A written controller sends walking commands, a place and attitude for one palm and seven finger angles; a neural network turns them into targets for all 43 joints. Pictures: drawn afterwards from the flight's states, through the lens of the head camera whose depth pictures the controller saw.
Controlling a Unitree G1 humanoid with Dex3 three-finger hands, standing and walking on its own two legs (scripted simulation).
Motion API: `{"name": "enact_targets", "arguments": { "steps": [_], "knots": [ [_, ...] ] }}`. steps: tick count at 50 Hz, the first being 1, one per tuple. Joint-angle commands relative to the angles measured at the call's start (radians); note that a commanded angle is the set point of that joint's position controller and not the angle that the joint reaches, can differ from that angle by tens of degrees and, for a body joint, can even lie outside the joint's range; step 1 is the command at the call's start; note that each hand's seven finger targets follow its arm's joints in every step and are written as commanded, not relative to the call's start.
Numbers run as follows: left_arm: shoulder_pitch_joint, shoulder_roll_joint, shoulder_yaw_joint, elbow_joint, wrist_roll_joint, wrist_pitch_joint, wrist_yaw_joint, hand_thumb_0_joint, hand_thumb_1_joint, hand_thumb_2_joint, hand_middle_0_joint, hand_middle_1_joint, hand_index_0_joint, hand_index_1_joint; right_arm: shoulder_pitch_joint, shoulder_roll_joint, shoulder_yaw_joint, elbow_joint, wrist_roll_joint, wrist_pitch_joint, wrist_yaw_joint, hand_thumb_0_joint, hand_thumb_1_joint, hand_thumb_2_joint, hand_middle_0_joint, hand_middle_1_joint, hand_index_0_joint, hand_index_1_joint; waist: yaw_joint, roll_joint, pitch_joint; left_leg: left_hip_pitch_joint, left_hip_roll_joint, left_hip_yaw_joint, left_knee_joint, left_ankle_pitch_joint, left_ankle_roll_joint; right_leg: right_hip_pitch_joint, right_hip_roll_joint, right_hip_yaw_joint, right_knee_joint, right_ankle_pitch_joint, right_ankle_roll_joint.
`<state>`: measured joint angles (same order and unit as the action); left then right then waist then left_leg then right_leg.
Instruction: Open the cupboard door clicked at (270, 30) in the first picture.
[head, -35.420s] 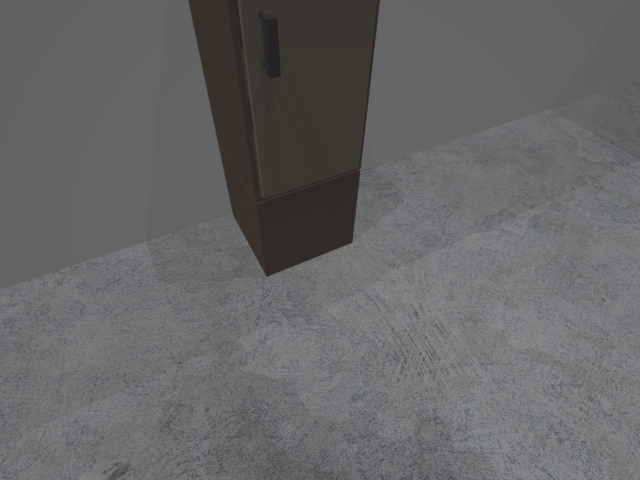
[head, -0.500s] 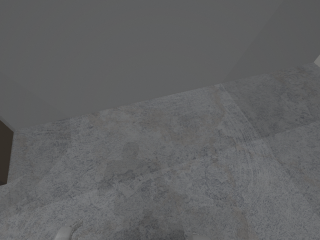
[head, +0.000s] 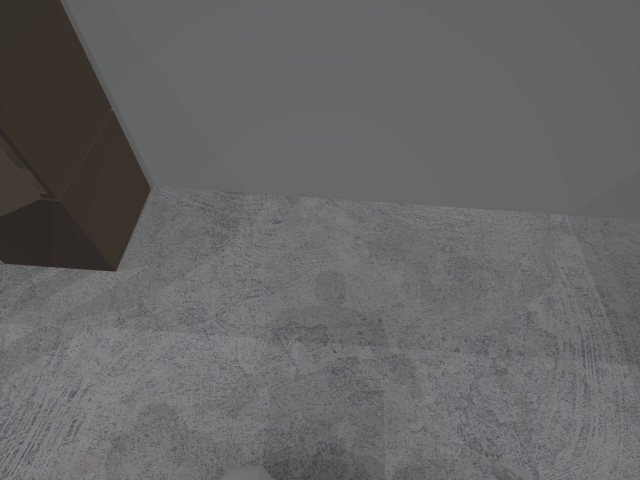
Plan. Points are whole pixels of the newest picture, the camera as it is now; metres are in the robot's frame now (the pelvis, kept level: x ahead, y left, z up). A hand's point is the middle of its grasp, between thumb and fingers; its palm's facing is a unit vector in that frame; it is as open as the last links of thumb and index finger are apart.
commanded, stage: turn to face it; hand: left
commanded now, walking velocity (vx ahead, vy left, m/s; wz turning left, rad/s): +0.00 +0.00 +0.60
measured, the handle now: out of the picture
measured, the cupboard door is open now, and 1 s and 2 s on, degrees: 43 43 43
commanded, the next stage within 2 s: take the last steps up to it in 1.32 s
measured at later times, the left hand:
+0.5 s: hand out of the picture +0.10 +0.22 -0.14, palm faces +0.26 -0.93 -0.27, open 7.4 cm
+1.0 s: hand out of the picture -0.08 +0.22 -0.19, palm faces +0.58 -0.77 -0.25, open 7.4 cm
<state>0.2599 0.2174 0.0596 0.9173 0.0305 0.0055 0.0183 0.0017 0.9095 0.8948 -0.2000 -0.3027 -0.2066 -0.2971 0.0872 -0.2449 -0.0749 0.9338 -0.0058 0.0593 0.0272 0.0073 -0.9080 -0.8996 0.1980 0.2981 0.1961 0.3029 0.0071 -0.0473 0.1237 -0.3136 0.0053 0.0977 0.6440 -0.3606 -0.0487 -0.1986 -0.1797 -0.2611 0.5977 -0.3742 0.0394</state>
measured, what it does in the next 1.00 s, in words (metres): steps on the spot, turning left: left foot, then right foot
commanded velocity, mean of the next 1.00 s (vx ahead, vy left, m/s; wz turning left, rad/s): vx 0.00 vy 0.00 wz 0.55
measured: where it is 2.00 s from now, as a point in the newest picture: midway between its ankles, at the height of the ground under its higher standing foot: outside the picture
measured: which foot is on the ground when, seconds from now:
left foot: up 0.00-0.00, down 0.02-0.52, up 0.54-0.90, down 0.92-1.00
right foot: down 0.00-0.02, up 0.04-0.50, down 0.52-0.92, up 0.94-1.00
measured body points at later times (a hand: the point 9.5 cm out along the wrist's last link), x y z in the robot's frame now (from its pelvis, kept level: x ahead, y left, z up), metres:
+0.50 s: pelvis +0.02 -0.01 +0.00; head +0.07 +0.00 +0.45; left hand +0.08 +0.27 -0.12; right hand +0.12 -0.24 -0.15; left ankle +0.01 +0.11 -0.73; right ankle +0.04 -0.14 -0.72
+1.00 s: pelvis +0.02 +0.02 -0.01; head +0.04 +0.07 +0.44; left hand -0.11 +0.26 -0.17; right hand +0.27 -0.12 -0.13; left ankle -0.03 +0.11 -0.73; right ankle +0.05 -0.13 -0.68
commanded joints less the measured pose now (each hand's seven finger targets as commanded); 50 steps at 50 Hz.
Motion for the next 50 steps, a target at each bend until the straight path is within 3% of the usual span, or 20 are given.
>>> {"name": "enact_targets", "arguments": {
  "steps": [1, 2, 3, 5, 8, 19, 23, 24, 25, 26, 27, 29, 31, 39, 43, 44, 45, 46, 47, 50],
  "knots": [
    [-0.061, 0.087, 0.023, -0.133, -0.024, 0.001, -0.005, 0.000, 0.900, 0.900, -0.200, -0.300, -0.200, -0.300, 0.228, -0.275, -0.067, -0.038, -0.016, -0.039, -0.017, 0.000, -0.900, -0.900, 0.200, 0.300, 0.200, 0.300, -0.129, 0.364, -0.275, 0.411, 0.403, -0.543, -0.262, 0.798, 0.258, -0.386, 0.054, 0.080, 0.479, -0.315, 0.063],
    [-0.107, 0.115, 0.024, -0.148, -0.013, 0.018, 0.005, 0.000, 0.900, 0.900, -0.200, -0.300, -0.200, -0.300, 0.254, -0.277, -0.064, -0.017, -0.012, -0.032, -0.026, 0.000, -0.900, -0.900, 0.200, 0.300, 0.200, 0.300, -0.124, 0.236, -0.280, 0.375, 0.432, -0.494, -0.240, 0.814, 0.311, -0.398, 0.043, 0.216, 0.564, -0.314, 0.039],
    [-0.123, 0.112, 0.027, -0.145, -0.010, 0.022, 0.004, 0.000, 0.900, 0.900, -0.200, -0.300, -0.200, -0.300, 0.220, -0.250, -0.055, -0.033, -0.015, -0.039, -0.035, 0.000, -0.900, -0.900, 0.200, 0.300, 0.200, 0.300, -0.105, 0.173, -0.234, 0.320, 0.388, -0.454, -0.260, 0.708, 0.299, -0.415, 0.035, 0.234, 0.584, -0.236, 0.037],
    [-0.110, 0.110, 0.031, -0.099, -0.008, 0.024, 0.000, 0.000, 0.900, 0.900, -0.200, -0.300, -0.200, -0.300, 0.117, -0.196, -0.038, -0.062, -0.016, -0.046, -0.048, 0.000, -0.900, -0.900, 0.200, 0.300, 0.200, 0.300, -0.057, 0.209, -0.186, 0.231, 0.282, -0.381, -0.278, 0.611, 0.238, -0.401, 0.043, 0.271, 0.605, -0.092, 0.048],
    [-0.063, 0.115, 0.034, -0.075, -0.007, 0.032, -0.008, 0.000, 0.900, 0.900, -0.200, -0.300, -0.200, -0.300, 0.080, -0.169, -0.024, -0.072, -0.013, -0.054, -0.047, 0.000, -0.900, -0.900, 0.200, 0.300, 0.200, 0.300, -0.016, 0.173, -0.148, 0.168, 0.214, -0.324, -0.312, 0.522, 0.201, -0.361, 0.066, 0.269, 0.571, 0.003, 0.056],
    [-0.153, 0.101, 0.025, -0.132, -0.015, 0.017, -0.001, 0.000, 0.900, 0.900, -0.200, -0.300, -0.200, -0.300, 0.147, -0.177, -0.037, -0.059, -0.020, -0.044, -0.042, 0.000, -0.900, -0.900, 0.200, 0.300, 0.200, 0.300, -0.043, 0.211, -0.166, 0.153, 0.185, -0.481, -0.272, 0.478, 0.221, -0.240, 0.146, 0.264, 0.222, -0.050, 0.053],
    [-0.059, 0.103, 0.030, -0.109, -0.025, 0.002, 0.009, 0.000, 0.900, 0.900, -0.200, -0.300, -0.200, -0.300, 0.099, -0.162, -0.045, -0.071, -0.013, -0.036, -0.043, 0.000, -0.900, -0.900, 0.200, 0.300, 0.200, 0.300, 0.005, 0.192, -0.200, 0.042, 0.134, -0.508, -0.187, 0.501, 0.176, 0.014, 0.185, 0.250, -0.080, 0.087, 0.030],
    [-0.019, 0.133, 0.036, -0.101, -0.023, -0.009, 0.013, 0.000, 0.900, 0.900, -0.200, -0.300, -0.200, -0.300, 0.092, -0.142, -0.043, -0.075, -0.004, -0.038, -0.039, 0.000, -0.900, -0.900, 0.200, 0.300, 0.200, 0.300, 0.027, 0.126, -0.221, -0.036, 0.090, -0.481, -0.136, 0.410, 0.133, 0.148, 0.147, 0.279, -0.222, 0.184, 0.021],
    [0.009, 0.200, 0.053, -0.094, -0.012, -0.016, 0.022, 0.000, 0.900, 0.900, -0.200, -0.300, -0.200, -0.300, 0.110, -0.083, -0.038, -0.081, 0.007, -0.041, -0.032, 0.000, -0.900, -0.900, 0.200, 0.300, 0.200, 0.300, 0.037, -0.086, -0.239, -0.225, -0.011, -0.349, 0.024, 0.119, 0.065, 0.318, -0.066, 0.468, -0.312, 0.205, -0.039],
    [0.009, 0.248, 0.056, -0.101, -0.002, -0.014, 0.024, 0.000, 0.900, 0.900, -0.200, -0.300, -0.200, -0.300, 0.099, -0.066, -0.035, -0.099, 0.002, -0.041, -0.032, 0.000, -0.900, -0.900, 0.200, 0.300, 0.200, 0.300, 0.043, -0.259, -0.195, -0.320, -0.117, -0.170, 0.282, -0.256, 0.005, 0.260, -0.304, 0.662, -0.330, 0.353, -0.162],
    [-0.011, 0.226, 0.043, -0.105, -0.008, -0.013, 0.025, 0.000, 0.900, 0.900, -0.200, -0.300, -0.200, -0.300, 0.101, -0.104, -0.040, -0.086, -0.010, -0.033, -0.027, 0.000, -0.900, -0.900, 0.200, 0.300, 0.200, 0.300, 0.023, -0.154, -0.158, -0.289, -0.054, -0.200, 0.468, -0.250, 0.013, 0.121, -0.317, 0.598, -0.316, 0.372, -0.209],
    [-0.119, 0.142, 0.029, -0.124, -0.012, -0.015, 0.028, 0.000, 0.900, 0.900, -0.200, -0.300, -0.200, -0.300, 0.130, -0.089, -0.046, -0.047, -0.011, -0.011, -0.016, 0.000, -0.900, -0.900, 0.200, 0.300, 0.200, 0.300, -0.036, -0.163, -0.120, -0.280, -0.008, -0.182, 0.584, -0.128, -0.005, 0.069, -0.187, 0.452, -0.296, 0.412, -0.173],
    [-0.119, 0.123, 0.019, -0.121, -0.015, -0.021, 0.021, 0.000, 0.900, 0.900, -0.200, -0.300, -0.200, -0.300, 0.111, -0.069, -0.033, -0.038, -0.011, -0.004, -0.005, 0.000, -0.900, -0.900, 0.200, 0.300, 0.200, 0.300, -0.041, -0.155, -0.099, -0.277, 0.009, -0.138, 0.578, -0.063, -0.021, 0.077, -0.132, 0.299, -0.266, 0.549, -0.144],
    [0.033, 0.191, 0.043, -0.061, 0.001, -0.018, 0.015, 0.000, 0.900, 0.900, -0.200, -0.300, -0.200, -0.300, -0.031, -0.026, -0.007, -0.071, -0.002, -0.015, 0.007, 0.000, -0.900, -0.900, 0.200, 0.300, 0.200, 0.300, 0.038, -0.184, -0.126, -0.163, -0.002, -0.005, 0.166, -0.108, -0.016, 0.194, -0.163, 0.193, -0.169, 0.739, -0.129],
    [0.021, 0.210, 0.050, -0.057, -0.007, -0.014, 0.007, 0.000, 0.900, 0.900, -0.200, -0.300, -0.200, -0.300, 0.038, -0.054, -0.010, -0.060, -0.005, -0.028, -0.001, 0.000, -0.900, -0.900, 0.200, 0.300, 0.200, 0.300, -0.011, -0.175, -0.165, 0.045, -0.037, 0.036, -0.080, 0.057, 0.013, 0.112, -0.152, 0.131, -0.037, 0.716, -0.078],
    [0.000, 0.199, 0.049, -0.061, -0.013, -0.012, 0.005, 0.000, 0.900, 0.900, -0.200, -0.300, -0.200, -0.300, 0.097, -0.083, -0.020, -0.047, -0.008, -0.035, -0.001, 0.000, -0.900, -0.900, 0.200, 0.300, 0.200, 0.300, -0.051, -0.096, -0.197, 0.184, -0.013, 0.007, -0.195, 0.187, 0.029, 0.028, -0.140, 0.100, 0.083, 0.637, -0.042],
    [0.001, 0.143, 0.040, -0.089, -0.022, -0.006, -0.002, 0.000, 0.900, 0.900, -0.200, -0.300, -0.200, -0.300, 0.163, -0.190, -0.044, -0.037, -0.016, -0.045, -0.009, 0.000, -0.900, -0.900, 0.200, 0.300, 0.200, 0.300, -0.088, 0.170, -0.270, 0.377, 0.200, -0.258, -0.227, 0.446, 0.120, -0.192, -0.037, 0.051, 0.293, 0.243, 0.020],
    [-0.061, 0.079, 0.016, -0.128, -0.024, 0.002, -0.001, 0.000, 0.900, 0.900, -0.200, -0.300, -0.200, -0.300, 0.244, -0.273, -0.064, -0.025, -0.014, -0.042, -0.022, 0.000, -0.900, -0.900, 0.200, 0.300, 0.200, 0.300, -0.127, 0.365, -0.295, 0.395, 0.401, -0.525, -0.253, 0.862, 0.265, -0.349, 0.064, 0.118, 0.493, -0.320, 0.053],
    [-0.079, 0.106, 0.020, -0.133, -0.015, 0.018, 0.007, 0.000, 0.900, 0.900, -0.200, -0.300, -0.200, -0.300, 0.250, -0.261, -0.055, -0.012, -0.012, -0.036, -0.028, 0.000, -0.900, -0.900, 0.200, 0.300, 0.200, 0.300, -0.111, 0.247, -0.297, 0.369, 0.421, -0.449, -0.232, 0.840, 0.302, -0.354, 0.042, 0.228, 0.560, -0.306, 0.029],
    [-0.095, 0.100, 0.026, -0.079, -0.009, 0.028, 0.001, 0.000, 0.900, 0.900, -0.200, -0.300, -0.200, -0.300, 0.104, -0.175, -0.030, -0.057, -0.020, -0.047, -0.050, 0.000, -0.900, -0.900, 0.200, 0.300, 0.200, 0.300, -0.056, 0.221, -0.156, 0.157, 0.291, -0.364, -0.299, 0.506, 0.244, -0.349, 0.040, 0.268, 0.578, -0.117, 0.034]
  ]
}}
